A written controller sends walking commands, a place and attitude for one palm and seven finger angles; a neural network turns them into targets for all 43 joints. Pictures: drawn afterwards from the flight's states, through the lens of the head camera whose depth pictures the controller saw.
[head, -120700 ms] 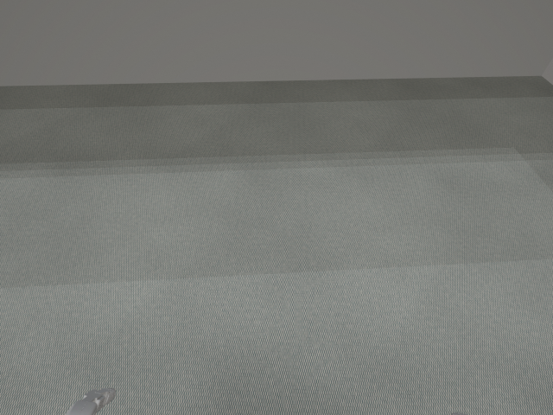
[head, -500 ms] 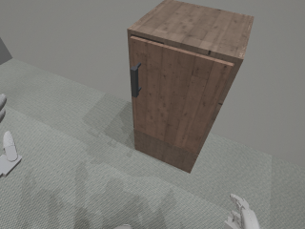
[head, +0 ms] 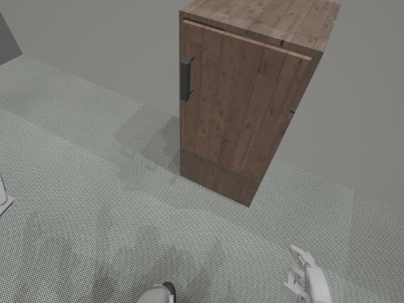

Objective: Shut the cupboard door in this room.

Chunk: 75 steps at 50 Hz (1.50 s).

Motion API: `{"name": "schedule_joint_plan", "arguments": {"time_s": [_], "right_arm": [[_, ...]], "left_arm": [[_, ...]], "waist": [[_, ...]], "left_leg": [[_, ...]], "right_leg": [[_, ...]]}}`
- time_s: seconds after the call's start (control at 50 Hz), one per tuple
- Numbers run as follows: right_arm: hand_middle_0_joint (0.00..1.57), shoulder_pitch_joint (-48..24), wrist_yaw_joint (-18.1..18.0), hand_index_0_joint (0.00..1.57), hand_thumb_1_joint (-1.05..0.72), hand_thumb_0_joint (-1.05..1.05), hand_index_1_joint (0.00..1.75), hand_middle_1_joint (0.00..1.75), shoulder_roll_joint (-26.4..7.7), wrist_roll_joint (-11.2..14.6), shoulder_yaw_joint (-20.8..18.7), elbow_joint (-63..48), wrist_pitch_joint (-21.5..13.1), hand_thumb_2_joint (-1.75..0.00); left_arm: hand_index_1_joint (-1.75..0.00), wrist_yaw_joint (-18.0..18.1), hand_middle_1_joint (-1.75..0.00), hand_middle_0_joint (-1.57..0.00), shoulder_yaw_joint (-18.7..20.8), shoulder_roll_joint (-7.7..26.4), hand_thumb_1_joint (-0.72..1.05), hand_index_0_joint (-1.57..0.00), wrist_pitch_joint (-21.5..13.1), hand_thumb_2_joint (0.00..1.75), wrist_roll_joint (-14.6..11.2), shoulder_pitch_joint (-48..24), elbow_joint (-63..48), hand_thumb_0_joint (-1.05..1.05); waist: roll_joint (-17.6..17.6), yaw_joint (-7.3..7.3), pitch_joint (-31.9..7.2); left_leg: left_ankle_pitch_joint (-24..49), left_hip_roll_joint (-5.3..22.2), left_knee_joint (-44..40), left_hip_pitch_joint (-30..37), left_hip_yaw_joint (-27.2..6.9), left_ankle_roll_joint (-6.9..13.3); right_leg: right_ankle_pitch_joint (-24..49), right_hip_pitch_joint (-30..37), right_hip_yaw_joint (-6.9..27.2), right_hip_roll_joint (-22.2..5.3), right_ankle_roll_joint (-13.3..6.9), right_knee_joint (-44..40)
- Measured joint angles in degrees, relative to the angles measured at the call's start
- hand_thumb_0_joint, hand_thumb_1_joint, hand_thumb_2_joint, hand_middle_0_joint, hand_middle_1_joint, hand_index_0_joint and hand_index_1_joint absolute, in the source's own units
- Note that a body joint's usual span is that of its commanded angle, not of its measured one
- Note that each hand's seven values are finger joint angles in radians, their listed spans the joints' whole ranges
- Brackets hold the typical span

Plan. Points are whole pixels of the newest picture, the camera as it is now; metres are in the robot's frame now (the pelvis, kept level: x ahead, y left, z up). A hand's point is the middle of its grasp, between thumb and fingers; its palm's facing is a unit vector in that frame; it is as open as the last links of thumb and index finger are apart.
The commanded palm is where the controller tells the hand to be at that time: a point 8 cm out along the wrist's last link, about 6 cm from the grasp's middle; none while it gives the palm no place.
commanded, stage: stop stepping back and stand still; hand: left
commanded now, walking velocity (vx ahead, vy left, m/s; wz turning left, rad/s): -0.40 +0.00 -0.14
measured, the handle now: (188, 78) +0.80 +0.11 -0.03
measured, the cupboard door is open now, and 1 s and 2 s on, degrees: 0 0 0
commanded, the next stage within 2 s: let the arm hang, fingers relaxed in 1.00 s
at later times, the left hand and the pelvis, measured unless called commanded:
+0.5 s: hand out of the picture +0.18 +0.30 +0.18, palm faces +0.39 -0.86 -0.32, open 7.4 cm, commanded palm +0.10 +0.34 +0.20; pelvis -0.05 +0.05 +0.01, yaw -2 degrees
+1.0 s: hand out of the picture +0.18 +0.32 +0.17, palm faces +0.31 -0.87 -0.38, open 7.4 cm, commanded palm +0.10 +0.38 +0.20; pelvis -0.06 +0.09 +0.02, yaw -5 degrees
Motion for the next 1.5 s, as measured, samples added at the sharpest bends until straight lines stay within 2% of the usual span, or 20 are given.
{"name": "schedule_joint_plan", "arguments": {"time_s": [0.08, 0.12, 0.2, 0.3, 0.36, 0.44, 0.5, 0.56, 0.6, 0.64, 0.7, 0.78, 0.9, 1.0, 1.1, 1.14, 1.22, 1.32, 1.4, 1.5], "right_arm": [[0.21, -2.04, -0.37, 0.21, -0.91, 0.01, 0.30, 0.30, -0.90, -0.15, -0.14, 2.93, 0.27, -0.90], [0.21, -0.65, -0.83, 0.21, -0.91, 0.01, 0.30, 0.30, -0.90, 0.44, 0.03, 3.35, 0.99, -0.90], [0.21, 1.86, -1.84, 0.21, -0.91, 0.01, 0.30, 0.30, -2.33, 1.05, 0.01, 2.41, 2.21, -0.90], [0.21, 5.97, -2.60, 0.21, -0.91, 0.01, 0.30, 0.30, -4.59, 1.01, -1.08, 1.85, 3.02, -0.90], [0.21, 7.73, -3.01, 0.20, -0.91, 0.01, 0.30, 0.30, -5.70, 0.80, -1.71, 2.39, 2.96, -0.90], [0.20, 7.78, -3.57, 0.20, -0.91, 0.01, 0.30, 0.30, -4.70, 0.69, -1.55, 3.63, 1.42, -0.90], [0.20, 5.84, -2.80, 0.20, -0.91, 0.01, 0.30, 0.30, -2.12, 0.02, -0.79, 3.39, -0.09, -0.90], [0.20, 4.91, -1.05, 0.20, -0.91, 0.01, 0.30, 0.30, 0.15, -0.48, 0.11, 1.30, -1.16, -0.90], [0.21, 4.73, -0.02, 0.21, -0.91, 0.01, 0.30, 0.30, 1.18, -0.27, 0.88, -0.88, -1.12, -0.90], [0.21, 3.51, 0.39, 0.21, -0.90, 0.01, 0.30, 0.30, 0.82, -0.42, 1.02, -0.38, 0.10, -0.90], [0.21, 4.70, -0.01, 0.21, -0.90, 0.01, 0.30, 0.30, 0.18, -0.07, 1.00, 2.42, 2.56, -0.90], [0.21, 7.28, -1.53, 0.21, -0.90, 0.01, 0.30, 0.30, -1.73, 0.95, 1.15, 3.22, 3.27, -0.90], [0.21, 4.48, -2.24, 0.21, -0.91, 0.01, 0.30, 0.30, -1.81, 0.63, 0.85, 3.68, 2.16, -0.90], [0.21, 3.02, -0.39, 0.21, -0.91, 0.01, 0.30, 0.30, 0.60, 0.21, 1.61, 0.74, -1.10, -0.90], [0.21, 1.40, 0.76, 0.21, -0.90, 0.01, 0.30, 0.30, 0.71, 0.66, 0.98, -1.67, -0.02, -0.90], [0.21, 0.81, 2.00, 0.21, -0.90, 0.01, 0.30, 0.30, -1.26, 1.32, -0.61, 0.78, -0.90, -0.90], [0.21, -1.29, 2.89, 0.21, -0.90, 0.01, 0.30, 0.30, -7.23, 0.83, -1.55, 5.13, 2.78, -0.90], [0.20, -0.74, 2.21, 0.20, -0.91, 0.01, 0.30, 0.30, -8.16, -0.47, -1.83, 8.23, 7.11, -0.90], [0.20, 2.30, 1.97, 0.20, -0.91, 0.01, 0.30, 0.30, -5.53, -1.32, -1.34, 12.42, 9.23, -0.90], [0.20, 6.13, 2.07, 0.20, -0.91, 0.01, 0.30, 0.30, -1.90, -1.53, -0.49, 18.21, 10.03, -0.90]], "left_arm": [[-0.30, -0.54, -0.30, -0.21, -3.54, -1.52, 0.89, -0.21, -1.83, 0.90, 0.71, 0.48, -1.17, 0.02], [-0.31, -0.59, -0.30, -0.21, -3.92, -0.20, 0.88, -0.22, -1.56, 0.90, 0.97, 1.05, -1.10, 0.02], [-0.31, -0.35, -0.30, -0.22, -3.00, 2.05, 0.88, -0.22, 0.45, 0.90, 0.57, 0.66, 2.93, 0.02], [-0.31, 0.23, -0.30, -0.22, -3.54, 0.39, 0.88, -0.22, 2.71, 0.90, 0.19, 0.73, 8.28, 0.01], [-0.31, 0.57, -0.30, -0.21, -4.55, -1.56, 0.89, -0.22, 3.36, 0.90, 0.50, 0.91, 8.29, 0.01], [-0.30, 0.71, -0.30, -0.21, -5.49, -2.68, 0.89, -0.21, 4.18, 0.90, 0.78, -2.56, 7.34, 0.02], [-0.30, 0.74, -0.30, -0.21, -4.98, -2.21, 0.89, -0.21, 4.91, 0.90, 0.60, -5.30, 5.53, 0.02], [-0.30, 0.29, -0.30, -0.21, -3.64, 0.17, 0.89, -0.21, 4.91, 0.90, -0.34, -2.28, 0.31, 0.02], [-0.30, 0.31, -0.30, -0.21, -1.23, 3.26, 0.89, -0.21, 4.45, 0.90, -0.61, 2.82, -4.90, 0.02], [-0.30, 0.01, -0.30, -0.21, -0.28, 3.98, 0.89, -0.21, 3.69, 0.90, -0.61, 6.31, -8.05, 0.02], [-0.31, -0.21, -0.30, -0.22, -1.90, 3.66, 0.89, -0.22, 2.50, 0.90, -0.08, 5.90, -5.31, 0.02], [-0.31, 1.70, -0.30, -0.22, -3.31, 0.22, 0.88, -0.22, 4.21, 0.90, 0.79, -0.24, 4.96, 0.01], [-0.30, 2.09, -0.30, -0.21, -4.52, -4.42, 0.89, -0.21, 8.69, 0.90, 0.47, -4.74, 11.93, 0.02], [-0.30, 0.94, -0.30, -0.21, -5.50, -2.25, 0.89, -0.21, 7.08, 0.90, 0.65, -2.27, -0.29, 0.02], [-0.30, 0.54, -0.30, -0.21, -1.36, 3.47, 0.89, -0.21, 3.19, 0.90, 0.14, 3.90, -6.97, 0.02], [-0.30, -1.47, -0.30, -0.21, -6.31, 3.90, 0.89, -0.21, 2.53, 0.90, 1.92, -0.28, 1.77, 0.01], [-0.30, -6.37, -0.29, -0.20, -18.90, -3.43, 0.90, -0.21, 12.33, 0.90, 4.30, -11.08, 31.09, 0.00], [-0.30, -8.56, -0.29, -0.20, -27.87, -11.55, 0.90, -0.20, 18.09, 0.90, 5.79, -15.50, 59.28, 0.01], [-0.30, -8.18, -0.29, -0.20, -29.94, -15.71, 0.91, -0.20, 18.59, 0.90, 5.61, -13.51, 71.84, 0.01], [-0.30, -7.10, -0.30, -0.21, -26.73, -13.21, 0.99, -0.21, 17.86, 0.89, 5.05, -12.85, 80.84, -0.03]], "waist": [[1.77, 1.38, 3.38], [0.71, 1.24, 2.08], [1.20, -1.71, -0.06], [1.86, -4.12, -3.56], [1.75, -3.50, -3.57], [0.05, -3.05, -0.51], [-0.69, -2.92, 2.98], [-0.39, -2.92, 4.57], [-2.43, -2.16, 3.77], [-2.13, -0.43, 3.39], [-1.09, 0.37, -0.47], [0.26, -0.12, -4.55], [-0.89, -1.04, 0.04], [-3.13, -1.60, 4.58], [-1.65, -3.30, 5.64], [0.82, -2.70, 4.37], [6.10, -2.14, 1.33], [5.12, -3.53, 2.67], [0.47, -2.82, 5.07], [-1.93, -0.71, 5.93]], "left_leg": [[-0.95, 0.91, -0.40, 2.71, -0.26, -2.07], [-2.68, -0.83, -0.94, 5.68, -0.88, -0.67], [-2.03, -1.43, -1.17, 8.12, -1.05, 0.30], [-9.11, -3.04, 2.10, 8.74, -2.33, -1.32], [-11.92, -3.78, 4.81, 8.22, -3.25, -1.66], [-4.31, -4.80, 2.13, 8.51, -3.30, 0.72], [-2.71, -5.08, -4.41, 9.71, -3.45, -1.56], [-4.89, -4.78, -10.86, 10.96, -2.56, -4.24], [-12.04, -6.06, -6.57, 7.75, 0.28, -5.06], [-16.65, -6.24, 7.95, 4.04, -1.02, -4.96], [-18.95, -5.59, 18.98, 5.19, -2.70, -3.96], [-20.44, -2.42, 7.25, 15.33, -3.73, -1.81], [-16.88, -3.10, 3.53, 18.35, -2.32, -2.04], [-14.92, -1.52, 1.20, 17.42, -2.33, -2.93], [-14.45, 0.15, 1.27, 15.92, -2.70, -3.83], [-13.90, -0.07, 2.89, 14.50, -2.83, -3.63], [-15.10, -1.42, 4.70, 13.89, -1.85, -2.62], [-16.82, -2.88, 7.82, 14.00, -2.92, -2.26], [-15.69, -3.12, 8.08, 15.43, -4.71, -2.49], [-13.04, -2.38, 3.59, 16.49, -6.13, -2.94]], "right_leg": [[4.95, -0.05, 1.18, 1.33, -0.41, -1.57], [5.18, 0.19, 2.35, 0.52, 0.21, -1.41], [4.50, 2.66, 2.50, 0.10, 0.57, -1.47], [4.31, 5.38, 1.87, -1.05, 0.43, -2.89], [4.03, 5.59, 1.48, -1.72, 0.94, -2.17], [0.38, 3.34, 1.72, -1.78, 0.99, 2.07], [-3.19, -1.36, 0.70, 0.84, -0.17, 8.47], [-2.48, -1.57, -3.36, 3.32, -1.33, 3.88], [-0.80, -0.18, -3.39, 2.02, -3.50, -4.25], [10.32, -1.98, -2.33, 1.00, -5.17, -3.84], [10.51, -1.82, -1.88, -0.17, -3.87, -2.83], [7.66, -2.35, -2.88, -2.08, -1.80, -0.68], [6.68, -3.47, -1.35, -3.99, 0.65, 3.53], [9.02, -3.25, -1.86, -2.45, -0.16, -1.63], [10.91, -3.89, -2.07, -0.73, -1.24, -3.79], [11.24, -5.40, -2.59, -1.13, -1.10, -1.64], [8.98, -7.57, -2.63, -2.94, -0.45, 3.41], [5.75, -7.20, -3.55, -4.38, -0.67, 7.45], [5.62, -4.99, -4.97, -4.25, -1.19, 7.40], [9.75, -2.68, -6.38, -3.05, -1.19, 0.72]]}}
